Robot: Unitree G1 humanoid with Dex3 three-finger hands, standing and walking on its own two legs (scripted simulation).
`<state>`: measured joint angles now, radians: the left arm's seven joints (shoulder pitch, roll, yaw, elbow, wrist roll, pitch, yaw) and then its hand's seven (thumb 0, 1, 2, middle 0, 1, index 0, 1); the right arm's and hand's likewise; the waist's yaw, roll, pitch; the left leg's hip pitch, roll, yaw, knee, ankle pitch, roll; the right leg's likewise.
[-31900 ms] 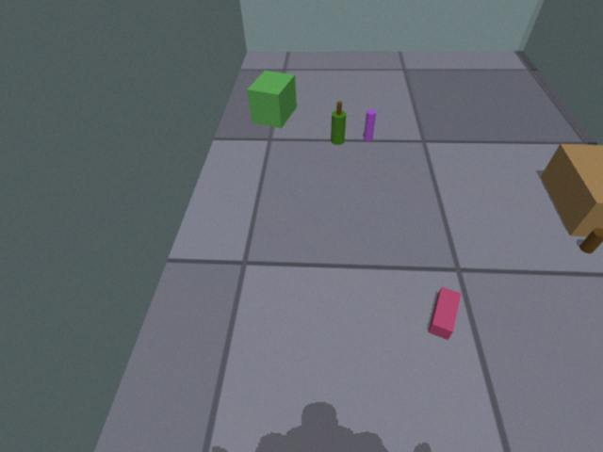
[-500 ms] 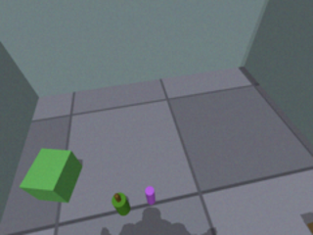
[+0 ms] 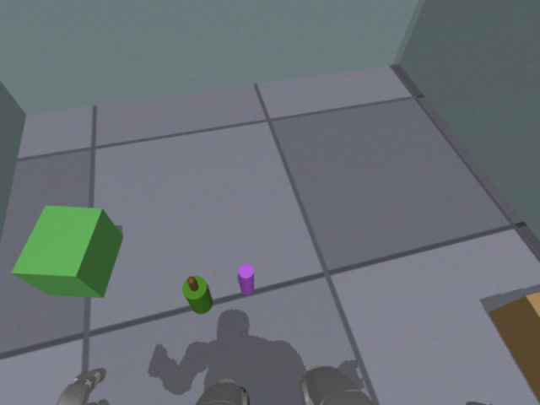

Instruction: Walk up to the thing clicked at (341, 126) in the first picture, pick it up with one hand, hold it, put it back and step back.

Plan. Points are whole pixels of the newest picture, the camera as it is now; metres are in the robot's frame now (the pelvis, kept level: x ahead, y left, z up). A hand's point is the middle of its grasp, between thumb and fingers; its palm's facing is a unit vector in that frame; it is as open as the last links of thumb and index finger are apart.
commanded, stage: step back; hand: left
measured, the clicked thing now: (196, 292) +0.48 +0.24 -0.63
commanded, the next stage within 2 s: none
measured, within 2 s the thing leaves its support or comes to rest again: neither
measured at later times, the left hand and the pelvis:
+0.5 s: hand out of the picture -0.02 +0.25 -0.14, palm faces +0.02 -0.92 -0.40, open 7.4 cm; pelvis -0.13 -0.02 -0.01, yaw +2 degrees
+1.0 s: hand out of the picture -0.23 +0.22 -0.14, palm faces -0.02 -0.91 -0.40, open 7.4 cm; pelvis -0.30 -0.05 +0.00, yaw -2 degrees
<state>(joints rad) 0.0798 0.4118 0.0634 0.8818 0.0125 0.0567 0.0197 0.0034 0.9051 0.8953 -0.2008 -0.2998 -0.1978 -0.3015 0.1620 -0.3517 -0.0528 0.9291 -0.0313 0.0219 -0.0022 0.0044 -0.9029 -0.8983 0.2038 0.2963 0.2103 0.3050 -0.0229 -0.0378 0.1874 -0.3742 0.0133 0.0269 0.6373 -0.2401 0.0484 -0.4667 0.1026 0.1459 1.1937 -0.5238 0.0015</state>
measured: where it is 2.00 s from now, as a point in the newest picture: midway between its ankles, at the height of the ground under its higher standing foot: outside the picture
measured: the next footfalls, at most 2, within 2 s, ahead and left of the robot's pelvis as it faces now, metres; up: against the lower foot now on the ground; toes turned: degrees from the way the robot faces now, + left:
right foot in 0.18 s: -0.05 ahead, -0.16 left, +0.00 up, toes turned +0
left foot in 0.50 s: -0.10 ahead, +0.09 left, +0.00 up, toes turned +0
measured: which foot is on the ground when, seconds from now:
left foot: down 0.00-0.22, up 0.24-0.48, down 0.50-0.92, up 0.94-1.00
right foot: up 0.00-0.16, down 0.18-0.52, up 0.54-0.86, down 0.88-1.00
